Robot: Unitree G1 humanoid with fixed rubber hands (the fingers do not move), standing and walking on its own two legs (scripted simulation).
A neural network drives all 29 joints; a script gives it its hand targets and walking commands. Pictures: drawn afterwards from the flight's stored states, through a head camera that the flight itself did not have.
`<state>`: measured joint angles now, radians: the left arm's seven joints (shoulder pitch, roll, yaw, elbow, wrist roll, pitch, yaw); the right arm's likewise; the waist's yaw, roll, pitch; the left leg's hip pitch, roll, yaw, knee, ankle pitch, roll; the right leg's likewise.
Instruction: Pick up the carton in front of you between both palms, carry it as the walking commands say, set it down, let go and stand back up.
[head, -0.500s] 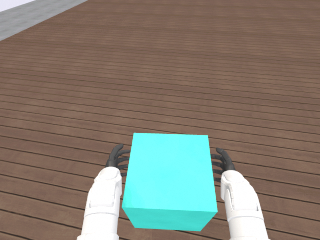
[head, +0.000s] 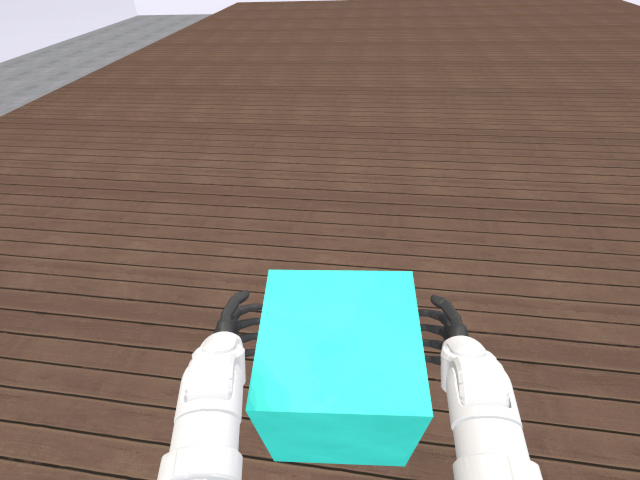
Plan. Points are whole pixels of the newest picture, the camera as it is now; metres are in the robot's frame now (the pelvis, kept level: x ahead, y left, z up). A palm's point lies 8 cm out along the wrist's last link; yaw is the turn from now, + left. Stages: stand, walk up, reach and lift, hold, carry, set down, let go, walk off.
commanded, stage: hold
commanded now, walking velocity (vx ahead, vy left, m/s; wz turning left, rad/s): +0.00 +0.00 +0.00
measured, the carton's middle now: (339, 371) +0.32 +0.00 -0.05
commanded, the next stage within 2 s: set down in 0.12 s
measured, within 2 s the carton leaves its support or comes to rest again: neither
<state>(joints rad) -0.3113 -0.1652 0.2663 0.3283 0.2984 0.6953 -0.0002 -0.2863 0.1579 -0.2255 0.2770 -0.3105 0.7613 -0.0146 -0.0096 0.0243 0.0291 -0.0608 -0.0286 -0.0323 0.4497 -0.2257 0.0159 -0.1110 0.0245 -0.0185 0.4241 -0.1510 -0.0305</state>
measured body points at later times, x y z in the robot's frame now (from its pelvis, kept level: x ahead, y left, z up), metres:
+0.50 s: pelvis +0.00 +0.00 -0.01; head +0.03 -0.01 +0.44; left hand +0.36 +0.14 +0.00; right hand +0.35 -0.16 -0.01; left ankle +0.03 +0.11 -0.74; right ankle +0.06 -0.10 -0.74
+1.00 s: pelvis -0.02 +0.00 -0.12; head +0.20 -0.01 +0.27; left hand +0.42 +0.14 -0.18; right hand +0.41 -0.16 -0.20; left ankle +0.03 +0.11 -0.74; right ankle +0.06 -0.10 -0.74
